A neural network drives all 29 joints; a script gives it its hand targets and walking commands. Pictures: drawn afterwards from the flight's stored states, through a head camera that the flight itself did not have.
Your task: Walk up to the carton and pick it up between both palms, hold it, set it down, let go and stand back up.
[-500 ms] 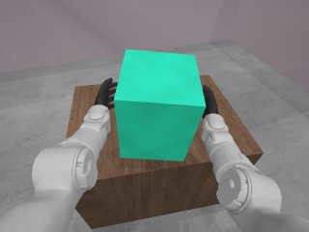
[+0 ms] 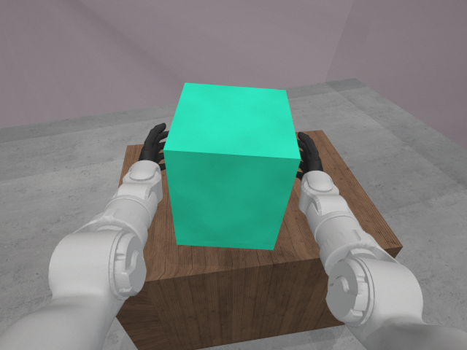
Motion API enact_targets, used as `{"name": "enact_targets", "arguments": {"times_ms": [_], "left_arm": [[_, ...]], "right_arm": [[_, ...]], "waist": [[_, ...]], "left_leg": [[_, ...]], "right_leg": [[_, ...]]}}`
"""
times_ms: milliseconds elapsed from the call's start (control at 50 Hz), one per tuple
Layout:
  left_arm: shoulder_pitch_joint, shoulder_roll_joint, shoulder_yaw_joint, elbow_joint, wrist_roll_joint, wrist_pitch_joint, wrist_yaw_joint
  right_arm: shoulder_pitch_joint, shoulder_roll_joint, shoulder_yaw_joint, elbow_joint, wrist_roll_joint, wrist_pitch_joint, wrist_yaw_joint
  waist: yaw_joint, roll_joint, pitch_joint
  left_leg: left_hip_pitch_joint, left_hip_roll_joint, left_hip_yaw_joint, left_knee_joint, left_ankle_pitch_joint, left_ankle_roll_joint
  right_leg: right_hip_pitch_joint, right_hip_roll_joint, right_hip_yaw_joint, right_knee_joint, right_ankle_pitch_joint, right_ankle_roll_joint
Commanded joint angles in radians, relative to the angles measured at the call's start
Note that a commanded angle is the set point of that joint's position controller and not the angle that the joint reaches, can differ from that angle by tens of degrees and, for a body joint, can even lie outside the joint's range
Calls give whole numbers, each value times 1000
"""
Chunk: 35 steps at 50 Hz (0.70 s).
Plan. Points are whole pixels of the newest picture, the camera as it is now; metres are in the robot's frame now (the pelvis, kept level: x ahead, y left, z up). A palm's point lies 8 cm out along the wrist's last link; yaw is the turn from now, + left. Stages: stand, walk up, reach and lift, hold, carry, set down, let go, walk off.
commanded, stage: reach and lift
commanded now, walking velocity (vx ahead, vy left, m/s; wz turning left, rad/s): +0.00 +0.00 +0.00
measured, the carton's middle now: (230, 168) +0.46 +0.00 +0.10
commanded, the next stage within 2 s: hold in 1.38 s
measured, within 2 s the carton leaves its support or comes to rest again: neither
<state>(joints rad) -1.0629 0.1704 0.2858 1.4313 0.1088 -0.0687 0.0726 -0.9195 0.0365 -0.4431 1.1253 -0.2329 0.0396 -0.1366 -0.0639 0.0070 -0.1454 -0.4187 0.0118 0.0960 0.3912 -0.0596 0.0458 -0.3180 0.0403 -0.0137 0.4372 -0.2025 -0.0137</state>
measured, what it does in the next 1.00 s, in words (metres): stands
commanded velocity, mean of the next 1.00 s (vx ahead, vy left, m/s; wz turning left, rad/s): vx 0.00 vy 0.00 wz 0.00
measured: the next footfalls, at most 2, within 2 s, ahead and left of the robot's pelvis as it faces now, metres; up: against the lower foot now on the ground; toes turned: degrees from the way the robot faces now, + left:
none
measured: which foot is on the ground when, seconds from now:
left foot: down 0.00-1.00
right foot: down 0.00-1.00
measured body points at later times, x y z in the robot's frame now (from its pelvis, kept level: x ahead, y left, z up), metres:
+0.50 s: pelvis +0.00 +0.00 +0.00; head -0.05 +0.01 +0.45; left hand +0.43 +0.15 +0.18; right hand +0.41 -0.14 +0.17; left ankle +0.09 +0.09 -0.74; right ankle +0.01 -0.11 -0.74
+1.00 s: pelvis +0.00 +0.00 +0.00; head -0.07 +0.02 +0.45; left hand +0.41 +0.16 +0.20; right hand +0.40 -0.14 +0.19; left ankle +0.09 +0.09 -0.74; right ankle +0.01 -0.11 -0.74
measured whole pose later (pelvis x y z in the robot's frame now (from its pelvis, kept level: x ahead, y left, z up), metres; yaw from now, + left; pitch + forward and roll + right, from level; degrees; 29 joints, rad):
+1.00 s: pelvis +0.00 +0.00 +0.00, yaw +0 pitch -4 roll -1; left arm -0.93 0.08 0.37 0.95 0.29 0.36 0.03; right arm -0.92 0.03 -0.32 1.08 -0.11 0.16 -0.17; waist -0.05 -0.02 -0.12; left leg -0.22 0.01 0.10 0.34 -0.05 0.05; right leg -0.12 0.04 -0.01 0.37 -0.19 -0.02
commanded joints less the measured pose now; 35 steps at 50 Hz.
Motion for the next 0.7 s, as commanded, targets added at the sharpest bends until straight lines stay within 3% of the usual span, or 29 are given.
{"name": "enact_targets", "arguments": {"times_ms": [0, 40, 60, 180, 300, 340, 360, 380, 400, 440, 520, 600, 680], "left_arm": [[-516, -692, -126, -315, 37, 3, -160], [-469, -717, -147, -332, 21, 15, -155], [-520, -734, -174, -395, 5, 19, -152], [-395, -733, -125, -411, 43, 105, -151], [-433, -760, -160, -526, 38, 166, -147], [-442, -774, -168, -571, 35, 180, -145], [-422, -760, -159, -550, 46, 191, -146], [-403, -745, -143, -546, 59, 204, -153], [-444, -769, -174, -599, 43, 204, -154], [-382, -778, -169, -593, 51, 231, -155], [-384, -767, -129, -589, 92, 270, -168], [-357, -725, -83, -589, 121, 308, -184], [-378, -720, -90, -623, 125, 336, -193]], "right_arm": [[-586, 594, 326, -194, 138, -42, 151], [-569, 592, 350, -199, 152, -38, 148], [-595, 614, 367, -235, 162, -40, 144], [-597, 569, 404, -246, 213, -1, 136], [-606, 535, 426, -249, 248, 21, 134], [-624, 553, 449, -302, 260, 17, 135], [-586, 538, 431, -248, 251, 30, 133], [-592, 537, 431, -264, 253, 34, 132], [-612, 538, 433, -289, 253, 25, 127], [-609, 520, 441, -297, 268, 26, 127], [-613, 491, 394, -273, 243, 40, 128], [-637, 476, 383, -294, 242, 45, 127], [-644, 456, 358, -292, 235, 46, 129]], "waist": [[41, 1, -436], [40, -16, -452], [40, -11, -492], [66, -28, -406], [51, -6, -389], [67, -20, -410], [59, -13, -334], [70, -30, -328], [58, -17, -368], [57, -14, -348], [54, -26, -263], [73, -62, -215], [66, -28, -203]], "left_leg": [[478, -17, -88, -37, 81, -16], [498, -20, -96, -39, 104, -20], [507, -14, -94, -36, 127, -25], [528, -16, -92, -52, 122, -20], [573, -8, -98, -55, 159, -34], [584, -8, -99, -51, 167, -34], [565, -12, -97, -63, 134, -34], [557, -13, -94, -65, 126, -31], [570, -11, -98, -59, 155, -34], [594, -7, -99, -62, 160, -39], [570, -2, -94, -88, 67, -31], [533, -9, -83, -96, 17, -18], [540, -2, -82, -100, -7, -23]], "right_leg": [[-2, -17, 12, -168, 172, 39], [12, -16, 14, -178, 183, 38], [14, -13, 11, -173, 198, 39], [43, -11, 11, -196, 168, 37], [39, 0, -9, -208, 171, 27], [59, 1, -7, -204, 176, 32], [47, -2, -4, -214, 147, 33], [63, -3, -1, -214, 143, 34], [66, 2, -4, -209, 168, 31], [72, 3, -10, -222, 165, 29], [64, 2, -11, -231, 69, 29], [80, -1, -1, -234, 8, 36], [73, 1, -9, -235, -17, 28]]}}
